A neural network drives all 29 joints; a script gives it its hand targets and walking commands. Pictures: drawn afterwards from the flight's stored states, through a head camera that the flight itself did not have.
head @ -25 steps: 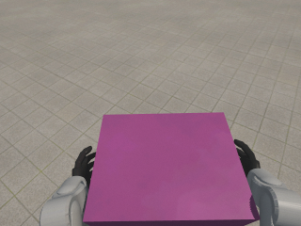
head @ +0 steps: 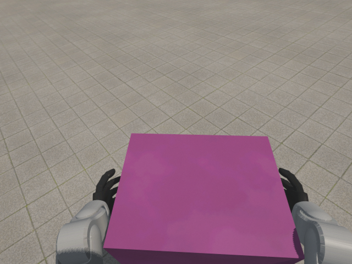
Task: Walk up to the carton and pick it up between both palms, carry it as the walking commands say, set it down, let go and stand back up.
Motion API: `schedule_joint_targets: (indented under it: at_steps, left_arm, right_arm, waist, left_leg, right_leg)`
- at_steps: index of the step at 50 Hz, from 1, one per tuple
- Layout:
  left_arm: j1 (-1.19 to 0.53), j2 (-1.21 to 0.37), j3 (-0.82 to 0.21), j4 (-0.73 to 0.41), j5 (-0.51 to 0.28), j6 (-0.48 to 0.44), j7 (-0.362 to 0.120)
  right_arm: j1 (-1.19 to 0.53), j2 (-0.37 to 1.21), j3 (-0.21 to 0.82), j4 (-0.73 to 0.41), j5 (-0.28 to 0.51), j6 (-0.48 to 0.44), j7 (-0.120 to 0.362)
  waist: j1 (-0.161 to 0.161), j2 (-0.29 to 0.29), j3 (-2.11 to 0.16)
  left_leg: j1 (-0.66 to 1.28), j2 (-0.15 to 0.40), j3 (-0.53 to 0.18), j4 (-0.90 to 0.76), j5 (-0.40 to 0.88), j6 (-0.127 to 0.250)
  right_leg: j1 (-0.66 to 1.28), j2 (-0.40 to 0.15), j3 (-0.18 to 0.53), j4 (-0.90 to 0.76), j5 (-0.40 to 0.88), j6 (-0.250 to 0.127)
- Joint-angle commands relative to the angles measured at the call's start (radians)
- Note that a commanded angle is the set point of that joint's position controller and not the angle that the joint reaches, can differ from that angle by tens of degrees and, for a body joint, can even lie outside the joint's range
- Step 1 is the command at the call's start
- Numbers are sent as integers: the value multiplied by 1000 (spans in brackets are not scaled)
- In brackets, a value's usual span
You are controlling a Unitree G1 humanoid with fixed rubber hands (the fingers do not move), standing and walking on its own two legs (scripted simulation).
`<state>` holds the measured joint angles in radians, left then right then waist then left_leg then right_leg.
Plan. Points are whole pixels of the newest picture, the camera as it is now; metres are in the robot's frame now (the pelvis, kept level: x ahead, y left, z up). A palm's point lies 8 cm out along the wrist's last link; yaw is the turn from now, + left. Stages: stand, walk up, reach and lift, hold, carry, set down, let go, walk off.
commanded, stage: carry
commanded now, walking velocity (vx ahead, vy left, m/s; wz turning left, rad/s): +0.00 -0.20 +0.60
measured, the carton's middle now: (195, 210) +0.25 -0.03 +0.01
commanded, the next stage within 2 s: none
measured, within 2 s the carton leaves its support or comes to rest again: neither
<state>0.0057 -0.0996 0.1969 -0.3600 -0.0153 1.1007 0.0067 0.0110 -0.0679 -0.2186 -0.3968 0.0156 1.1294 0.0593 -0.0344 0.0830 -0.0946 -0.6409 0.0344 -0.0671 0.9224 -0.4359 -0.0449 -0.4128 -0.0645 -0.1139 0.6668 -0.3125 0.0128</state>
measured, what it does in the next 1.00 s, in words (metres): steps to the right, turning left: left foot, then right foot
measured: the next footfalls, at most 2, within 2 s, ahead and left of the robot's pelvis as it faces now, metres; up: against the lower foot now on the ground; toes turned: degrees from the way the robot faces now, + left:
left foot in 0.24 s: -0.03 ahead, +0.05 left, +0.00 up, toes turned +19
right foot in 0.62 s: +0.06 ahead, -0.24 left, +0.00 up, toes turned +16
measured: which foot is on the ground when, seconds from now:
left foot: up 0.00-0.22, down 0.24-0.62, up 0.64-0.90, down 0.92-1.00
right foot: down 0.00-0.24, up 0.26-0.60, down 0.62-0.94, up 0.96-1.00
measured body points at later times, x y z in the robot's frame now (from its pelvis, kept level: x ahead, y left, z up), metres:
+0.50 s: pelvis -0.06 -0.10 +0.01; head -0.01 -0.08 +0.46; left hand +0.10 +0.18 +0.05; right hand +0.25 -0.18 +0.06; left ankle -0.07 +0.03 -0.72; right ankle +0.01 -0.23 -0.66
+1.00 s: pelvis -0.09 -0.23 +0.00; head -0.09 -0.21 +0.45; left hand -0.03 +0.08 +0.04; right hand +0.23 -0.21 +0.06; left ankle -0.13 -0.15 -0.72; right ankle +0.02 -0.27 -0.71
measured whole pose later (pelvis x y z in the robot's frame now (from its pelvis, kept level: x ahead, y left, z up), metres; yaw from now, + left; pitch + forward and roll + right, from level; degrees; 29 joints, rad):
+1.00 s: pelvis -0.09 -0.23 +0.00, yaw +36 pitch +3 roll +0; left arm 0.04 -0.04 0.24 -0.42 -0.01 1.13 0.00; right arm -0.10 -0.02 -0.17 -0.27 0.02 1.11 0.04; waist 0.02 -0.03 -0.04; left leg -0.40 0.00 0.14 0.69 -0.34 0.06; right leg -0.51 -0.12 -0.24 0.77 -0.38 0.02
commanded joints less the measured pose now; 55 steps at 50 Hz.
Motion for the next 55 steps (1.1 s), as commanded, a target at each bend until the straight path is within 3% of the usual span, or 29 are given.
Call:
schedule_joint_targets:
  at_steps: [1, 4, 7, 9, 10, 11, 12, 13, 15, 16, 18, 22, 26, 29, 30, 31, 33, 34, 36, 39, 44, 46, 47, 48, 49, 50, 52, 53, 55]
  left_arm:
    - [-419, -606, -727, -235, -202, 4, -178]
    - [-448, -606, -743, -310, -235, -2, -172]
    - [-391, -555, -735, -313, -232, 7, -169]
    - [-380, -550, -739, -307, -232, 19, -174]
    - [-331, -563, -744, -262, -222, 27, -176]
    - [-365, -556, -759, -268, -230, 36, -178]
    - [-420, -564, -782, -289, -241, 39, -182]
    - [-423, -564, -799, -288, -257, 40, -187]
    - [-534, -609, -860, -390, -322, 15, -197]
    - [-541, -642, -861, -355, -331, 14, -209]
    - [-581, -680, -866, -358, -383, 0, -223]
    - [-524, -673, -871, -384, -393, -13, -210]
    - [-406, -621, -804, -341, -332, 2, -208]
    - [-325, -597, -784, -269, -289, 9, -205]
    - [-281, -567, -744, -235, -263, 5, -208]
    - [-327, -582, -747, -218, -270, 1, -209]
    - [-420, -565, -744, -253, -265, 0, -205]
    - [-405, -578, -751, -257, -234, 5, -189]
    - [-435, -593, -738, -272, -213, -6, -174]
    - [-446, -614, -735, -298, -240, -3, -178]
    - [-417, -579, -748, -282, -244, 16, -179]
    - [-420, -591, -750, -234, -226, 31, -188]
    - [-443, -591, -768, -257, -244, 36, -196]
    - [-492, -619, -815, -279, -278, 30, -207]
    - [-526, -597, -811, -297, -300, 31, -219]
    - [-622, -653, -823, -280, -318, 23, -234]
    - [-642, -681, -850, -308, -373, 6, -250]
    - [-684, -663, -850, -328, -387, 0, -252]
    - [-640, -667, -840, -308, -396, 0, -250]
  right_arm:
    - [-625, 821, 868, -215, 324, -19, 179]
    - [-619, 821, 865, -223, 347, -23, 157]
    - [-558, 800, 851, -210, 340, -15, 147]
    - [-509, 764, 858, -219, 327, -16, 142]
    - [-474, 767, 834, -186, 313, -11, 143]
    - [-408, 756, 815, -124, 300, -8, 148]
    - [-401, 769, 793, -103, 291, -14, 150]
    - [-360, 752, 782, -92, 280, -22, 147]
    - [-336, 794, 750, -118, 257, -36, 143]
    - [-403, 803, 749, -170, 255, -46, 138]
    - [-498, 791, 742, -273, 254, -67, 120]
    - [-454, 785, 749, -327, 245, -65, 98]
    - [-342, 759, 790, -272, 224, -44, 105]
    - [-368, 736, 800, -229, 230, -26, 123]
    - [-382, 731, 809, -226, 240, -26, 128]
    - [-407, 757, 824, -203, 252, -19, 131]
    - [-551, 780, 849, -252, 287, -25, 149]
    - [-576, 793, 855, -242, 312, -23, 160]
    - [-614, 799, 865, -227, 341, -26, 170]
    - [-611, 817, 869, -243, 357, -30, 152]
    - [-487, 790, 838, -160, 325, -17, 143]
    - [-409, 810, 794, -66, 288, -11, 149]
    - [-367, 792, 787, -47, 282, -18, 145]
    - [-383, 811, 782, -48, 274, -26, 141]
    - [-344, 813, 738, -51, 238, -37, 140]
    - [-437, 839, 731, -50, 240, -41, 134]
    - [-532, 854, 746, -161, 249, -55, 111]
    - [-568, 847, 759, -207, 247, -58, 108]
    - [-557, 851, 775, -229, 238, -57, 92]
  waist:
    - [46, -301, -130]
    - [52, -344, -115]
    - [51, -310, -209]
    - [46, -269, -262]
    - [24, -242, -277]
    - [5, -75, -269]
    - [-10, 164, -268]
    - [10, 398, -239]
    - [-9, 128, -259]
    - [-1, 60, -247]
    - [0, 23, -288]
    - [-1, 21, -330]
    - [8, 118, -292]
    - [52, 121, -274]
    - [63, -104, -288]
    - [63, -376, -274]
    - [57, -370, -249]
    - [56, -276, -198]
    - [55, -274, -160]
    - [50, -284, -177]
    - [26, -254, -259]
    - [0, -61, -328]
    - [6, 258, -295]
    - [15, 276, -187]
    - [-4, 147, -223]
    - [-4, 106, -227]
    - [1, -17, -247]
    - [7, 9, -232]
    - [10, -44, -229]
  left_leg:
    - [18, 26, 115, 355, -77, 0]
    - [5, 10, 166, 224, -55, -7]
    - [66, -14, 198, 54, -60, 4]
    - [137, -31, 232, -145, -119, 20]
    - [254, -26, 220, -294, 23, 35]
    - [400, 32, 106, -462, 110, 42]
    - [573, 267, -186, -501, 388, 82]
    - [725, 502, -510, -442, 1001, 179]
    - [764, 377, -297, -348, 1287, 225]
    - [714, 325, -245, -353, 1279, 176]
    - [616, 275, -191, -424, 861, 157]
    - [633, 254, -189, -458, 577, 165]
    - [452, 236, -202, -426, 650, 171]
    - [284, 146, -96, -318, 434, 85]
    - [90, 52, -28, -160, 270, 66]
    - [-98, -98, 94, 132, -200, 33]
    - [-75, -13, 74, 310, -193, 29]
    - [-20, 5, 93, 346, -161, 20]
    - [35, 20, 151, 213, -97, -1]
    - [57, 11, 190, 172, -41, 13]
    - [238, -30, 210, -291, -9, 47]
    - [541, 112, 16, -525, 132, 80]
    - [649, 408, -301, -510, 538, 135]
    - [628, 425, -277, -484, 838, 171]
    - [573, 363, -223, -475, 810, 215]
    - [543, 316, -190, -512, 761, 187]
    - [448, 296, -103, -580, 385, 171]
    - [399, 245, -31, -615, 137, 141]
    - [379, 233, -56, -632, 21, 135]
  right_leg:
    - [0, -266, 131, -360, 85, -147]
    - [113, -213, 13, -305, 75, -115]
    - [223, -234, 41, -246, 92, -140]
    - [266, -266, 51, -176, 294, -165]
    - [208, -263, 2, -107, 359, -127]
    - [95, -233, -48, 8, 302, -56]
    - [-148, -170, -82, 174, 142, 26]
    - [-432, -26, -75, 278, -299, 90]
    - [-414, -54, 69, 429, -226, 63]
    - [-417, -51, 41, 490, -198, 72]
    - [-338, -46, 84, 529, -109, 67]
    - [-320, -20, 95, 451, -54, 54]
    - [-99, 28, 49, 165, -93, 26]
    - [177, 24, 20, -243, 54, -8]
    - [352, -134, 194, -328, 118, -60]
    - [403, -360, 366, -304, 451, -147]
    - [236, -371, 265, -316, 270, -238]
    - [135, -320, 223, -339, 185, -210]
    - [94, -230, 97, -323, 101, -148]
    - [144, -240, 32, -316, -7, -153]
    - [210, -280, 52, -184, 283, -140]
    - [9, -254, 35, -26, 308, -42]
    - [-222, -140, -56, 131, 51, 64]
    - [-299, -87, 2, 141, -222, 74]
    - [-176, -103, 88, 165, -199, 37]
    - [-175, -83, 38, 223, -204, 46]
    - [-87, -67, 58, 243, -95, 51]
    - [-42, -58, 39, 220, -19, 39]
    - [-3, -26, 24, 155, -1, 40]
